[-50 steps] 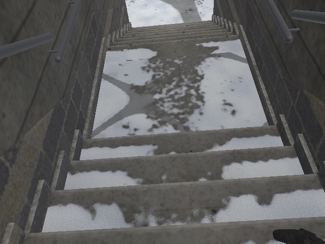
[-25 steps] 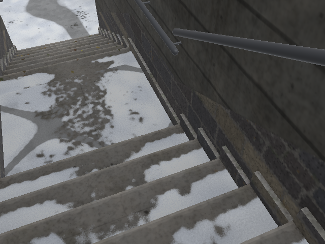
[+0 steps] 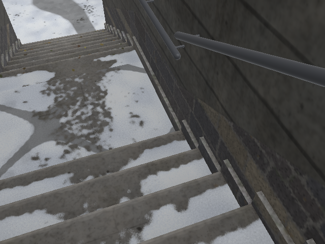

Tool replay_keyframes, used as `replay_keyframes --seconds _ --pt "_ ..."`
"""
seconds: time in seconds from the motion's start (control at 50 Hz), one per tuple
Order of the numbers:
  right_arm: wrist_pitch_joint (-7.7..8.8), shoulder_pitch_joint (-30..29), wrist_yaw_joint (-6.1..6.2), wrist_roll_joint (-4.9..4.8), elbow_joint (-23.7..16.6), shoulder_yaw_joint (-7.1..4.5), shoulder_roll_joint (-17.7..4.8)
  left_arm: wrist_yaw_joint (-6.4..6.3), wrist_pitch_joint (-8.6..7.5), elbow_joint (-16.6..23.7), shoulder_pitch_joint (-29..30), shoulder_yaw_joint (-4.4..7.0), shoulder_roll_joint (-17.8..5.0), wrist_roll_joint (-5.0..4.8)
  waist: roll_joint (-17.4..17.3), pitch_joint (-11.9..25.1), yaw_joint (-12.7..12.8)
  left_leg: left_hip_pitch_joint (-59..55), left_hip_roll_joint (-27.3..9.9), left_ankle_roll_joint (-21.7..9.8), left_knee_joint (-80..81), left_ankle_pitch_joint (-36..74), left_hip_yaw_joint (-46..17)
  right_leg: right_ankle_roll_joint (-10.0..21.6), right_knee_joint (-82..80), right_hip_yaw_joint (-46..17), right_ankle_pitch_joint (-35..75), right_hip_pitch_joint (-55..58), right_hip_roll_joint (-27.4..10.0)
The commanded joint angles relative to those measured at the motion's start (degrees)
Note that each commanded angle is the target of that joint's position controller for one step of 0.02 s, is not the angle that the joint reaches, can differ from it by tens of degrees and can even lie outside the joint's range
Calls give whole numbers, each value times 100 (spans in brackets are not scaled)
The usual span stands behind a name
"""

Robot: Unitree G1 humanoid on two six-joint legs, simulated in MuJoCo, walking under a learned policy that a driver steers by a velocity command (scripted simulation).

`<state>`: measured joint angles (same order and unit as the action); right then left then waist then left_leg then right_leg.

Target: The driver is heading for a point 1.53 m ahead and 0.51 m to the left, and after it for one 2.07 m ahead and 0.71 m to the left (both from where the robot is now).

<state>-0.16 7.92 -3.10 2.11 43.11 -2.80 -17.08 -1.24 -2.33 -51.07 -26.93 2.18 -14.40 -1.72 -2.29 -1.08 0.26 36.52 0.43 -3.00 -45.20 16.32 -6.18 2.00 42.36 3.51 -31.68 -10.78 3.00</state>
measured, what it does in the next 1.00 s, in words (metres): goes down: left foot 0.15 m lower, then right foot 0.15 m lower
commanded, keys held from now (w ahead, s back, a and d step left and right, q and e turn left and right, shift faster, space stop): w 0.66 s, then w+q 0.34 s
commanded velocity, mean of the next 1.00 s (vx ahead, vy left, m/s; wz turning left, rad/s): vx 0.48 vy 0.00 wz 0.09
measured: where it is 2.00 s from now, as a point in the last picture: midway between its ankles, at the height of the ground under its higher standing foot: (156, 196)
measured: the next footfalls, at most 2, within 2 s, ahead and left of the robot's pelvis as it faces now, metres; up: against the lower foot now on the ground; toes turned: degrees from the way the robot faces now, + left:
left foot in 0.14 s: +0.19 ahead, +0.07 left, -0.15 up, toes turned +0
right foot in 0.76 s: +0.54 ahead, -0.16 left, -0.31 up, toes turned +0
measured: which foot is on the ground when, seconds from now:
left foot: up 0.00-0.12, down 0.14-0.76, up 0.78-1.00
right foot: down 0.00-0.16, up 0.18-0.74, down 0.76-1.00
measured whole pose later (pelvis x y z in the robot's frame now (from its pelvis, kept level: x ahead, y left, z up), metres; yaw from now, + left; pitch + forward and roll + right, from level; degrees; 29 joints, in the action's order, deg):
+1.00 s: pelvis +0.52 -0.08 -0.29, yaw +8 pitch +2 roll -3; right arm 4.6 11.7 -5.3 4.8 52.7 -0.2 -12.7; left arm 1.2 -7.7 -57.2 -23.5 0.1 -10.1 7.0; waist -3.2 1.0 -1.0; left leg 45.5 -4.1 -2.5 -67.9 -1.8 -3.3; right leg 4.2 35.0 10.3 -21.2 -16.0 3.0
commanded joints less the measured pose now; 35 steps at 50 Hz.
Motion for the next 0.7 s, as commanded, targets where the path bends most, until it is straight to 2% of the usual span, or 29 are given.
replay_keyframes --seconds 0.02,0.06,0.1,0.12,0.14,0.16,0.18,0.2,0.22,0.24,0.26,0.28,0.3,0.32,0.36,0.38,0.4,0.42,0.44,0.46,0.5,0.52,0.56,0.58,0.6,0.62,0.66,0.68,0.7 --pt "-82 290 0 -113 -115 62 76 -133 -84 382 1036 117 -520 18 594 -259 -472 -2440 125 74 431 1425 519 578 -829 -700 648 -2559 -705" --pt "-53 424 82 -42 4 10 -80 -34 -31 313 825 135 -572 200 503 -336 -338 -2665 205 92 289 908 897 621 -80 -839 1146 -2305 -816" --pt "29 428 159 -16 161 32 -131 -130 67 110 306 152 -585 347 300 -703 -56 -1886 -178 -10 2078 -127 660 698 963 -929 1808 -764 -776" --pt "107 955 225 -10 387 -81 -277 -222 127 -16 138 158 -621 446 7 -585 -198 -2263 -134 -50 2885 -337 821 788 2026 -837 2495 -269 -659" --pt "181 1895 255 62 695 -126 -262 -291 200 -138 113 179 -650 416 -78 -253 -597 -3215 -169 -293 3429 -159 779 847 3694 -641 3209 -426 -475" --pt "241 2665 279 -25 925 -209 -459 -220 224 -134 111 212 -432 432 -795 320 -806 -4615 -754 -571 2635 950 82 716 6375 -374 341 -1808 227" --pt "340 2727 186 -100 828 -90 -570 -211 243 15 -705 126 -52 210 -977 921 -43 -6042 -1543 -577 4 3335 -860 662 7487 -902 -1578 -3700 296" --pt "259 2864 117 -297 819 -172 -748 -212 213 106 -684 108 -294 234 -627 1324 -199 -6121 -1916 -878 397 2268 -1378 708 7653 -1069 -1101 -4369 187" --pt "289 2712 194 -253 796 -363 -1118 -236 196 310 -198 140 -562 300 -903 1016 -384 -5383 -2632 -1808 1883 -2075 -2657 549 7261 -915 -507 -5251 119" --pt "233 1954 233 -209 609 -177 -411 -212 258 365 843 231 -877 442 288 77 -270 -4189 -2216 -1516 2740 -4418 -2577 416 6370 -757 94 -5225 -344" --pt "317 1775 288 -57 618 -101 -404 -180 258 474 1247 275 -867 422 -71 -448 -231 -3084 -2410 -1622 2694 -3700 -2865 265 5591 -1292 918 -4896 -371" --pt "404 1676 273 33 713 3 -238 -155 278 403 1275 275 -830 367 332 -826 79 -2227 -1996 -1271 2592 -3029 -2408 132 4143 -1500 1675 -4381 -607" --pt "520 1626 315 -88 763 13 -253 -82 332 360 1420 246 -642 383 202 -986 205 -1542 -1647 -1111 2731 -2705 -1902 -112 3129 -1349 2140 -3782 -678" --pt "582 1605 346 -128 791 -18 -395 4 354 330 1618 199 -470 397 160 -947 189 -1168 -1265 -978 3021 -2575 -1445 -288 2243 -956 2603 -3189 -704" --pt "570 1729 344 -238 918 -62 -459 150 346 158 1633 108 -110 494 -349 -490 149 -1265 -1067 -973 2762 -1087 -954 -270 1389 -623 3134 -2318 -786" --pt "515 1903 281 -209 1030 -71 -448 207 351 54 1334 117 -47 427 -485 -214 199 -1543 -1132 -922 2498 -523 -921 -139 1590 -641 3444 -2067 -779" --pt "489 1885 237 -176 994 -73 -410 217 375 -13 1356 157 -131 285 -359 -188 176 -1537 -968 -826 2516 -837 -645 -105 1531 -457 3603 -1899 -700" --pt "514 2212 280 -191 1158 -61 -224 216 314 74 1835 193 -197 308 -174 -349 -12 -2285 -965 -856 2302 -1618 -916 -27 1168 -889 4450 -2640 -864" --pt "473 2359 353 -166 1179 -35 -95 245 266 82 2107 234 -252 394 32 -415 -127 -2848 -995 -929 2197 -1964 -1021 62 824 -879 4579 -3244 -878" --pt "475 2474 383 -112 1180 -31 -54 273 195 186 2552 264 -283 412 159 -571 -336 -3227 -846 -994 1997 -2607 -1010 95 249 -862 4874 -3707 -847" --pt "518 2864 431 3 1249 -53 -101 226 130 272 3177 251 -198 381 -91 -626 -711 -3781 -964 -1160 1863 -2734 -1325 22 84 -908 4600 -4203 -771" --pt "553 2815 470 -12 1274 -39 -33 255 75 386 3403 229 -156 432 90 -776 -658 -3657 -957 -1199 1590 -2991 -1284 -41 -349 -1023 5002 -4201 -881" --pt "663 2442 474 132 1149 -63 -192 320 25 401 3555 211 -111 338 151 -972 -670 -2939 -885 -1229 1551 -3486 -1279 -112 -804 -722 5364 -3674 -817" --pt "670 2371 412 109 1156 -62 -106 311 15 391 3580 176 -25 365 262 -1005 -724 -2510 -790 -1167 1386 -3377 -1085 -115 -1129 -568 5580 -3023 -791" --pt "653 2268 352 38 1110 -53 -72 340 16 361 3459 156 20 326 361 -846 -803 -2132 -599 -1010 1253 -2967 -826 -88 -1377 -388 5669 -2244 -693" --pt "634 2276 308 1 1142 -63 -137 358 37 415 3594 125 24 233 212 -834 -893 -2035 -586 -934 1186 -2764 -773 -86 -1468 -301 5480 -1845 -655" --pt "637 2507 368 -34 1339 -38 -129 279 104 499 3605 136 -181 62 59 -988 -1010 -2336 -580 -848 795 -2968 -782 -153 -1936 -306 5511 -1604 -659" --pt "615 2652 439 22 1364 -36 -153 227 82 433 3463 174 -335 68 174 -1044 -1044 -2794 -513 -849 386 -2750 -923 -129 -2399 -507 5395 -1677 -786" --pt "622 2736 107 267 1561 263 205 641 94 496 3240 -220 195 1357 614 -724 -844 -3278 -632 -736 -378 -3424 -1045 20 -2764 -1143 4859 -1525 -1346"
Keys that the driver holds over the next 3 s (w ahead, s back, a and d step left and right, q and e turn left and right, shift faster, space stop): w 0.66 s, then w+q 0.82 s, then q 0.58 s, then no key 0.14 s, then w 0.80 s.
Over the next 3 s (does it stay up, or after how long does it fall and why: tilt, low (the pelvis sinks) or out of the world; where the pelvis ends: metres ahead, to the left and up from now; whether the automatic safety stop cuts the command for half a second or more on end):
stays up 1.03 0.17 -0.57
